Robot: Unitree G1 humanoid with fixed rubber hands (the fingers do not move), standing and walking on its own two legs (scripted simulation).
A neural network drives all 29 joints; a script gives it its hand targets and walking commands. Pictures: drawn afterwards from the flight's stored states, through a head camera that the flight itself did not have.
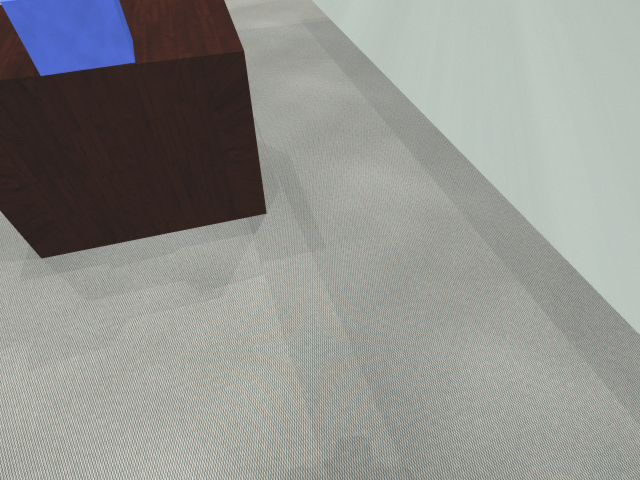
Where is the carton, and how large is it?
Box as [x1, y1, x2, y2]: [0, 0, 134, 75]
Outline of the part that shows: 0,1 40,75 134,62 132,39 118,0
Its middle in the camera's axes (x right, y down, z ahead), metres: -0.71 -0.64 +1.12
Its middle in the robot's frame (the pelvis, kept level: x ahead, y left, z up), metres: +1.28 +0.72 +0.05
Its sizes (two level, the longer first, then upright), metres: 0.260 0.181 0.189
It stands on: a pedestal, 0.72 m high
